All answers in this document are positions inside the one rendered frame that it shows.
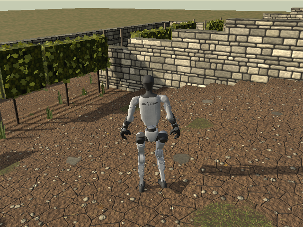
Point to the left robot shin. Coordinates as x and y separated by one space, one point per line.
140 170

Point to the right robot forearm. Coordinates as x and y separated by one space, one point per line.
174 123

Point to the right robot hand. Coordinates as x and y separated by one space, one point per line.
175 132

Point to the left robot upper arm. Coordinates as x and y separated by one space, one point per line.
132 107

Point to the right robot upper arm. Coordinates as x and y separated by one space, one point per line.
167 107

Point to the left robot hand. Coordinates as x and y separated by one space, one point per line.
126 133

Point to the left robot forearm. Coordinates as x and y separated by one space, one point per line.
125 124

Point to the humanoid robot torso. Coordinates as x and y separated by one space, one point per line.
150 115

